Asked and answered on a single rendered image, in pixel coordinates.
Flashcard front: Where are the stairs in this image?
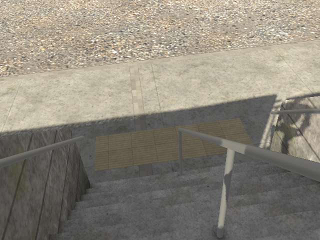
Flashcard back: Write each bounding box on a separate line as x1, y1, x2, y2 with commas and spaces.
48, 160, 320, 240

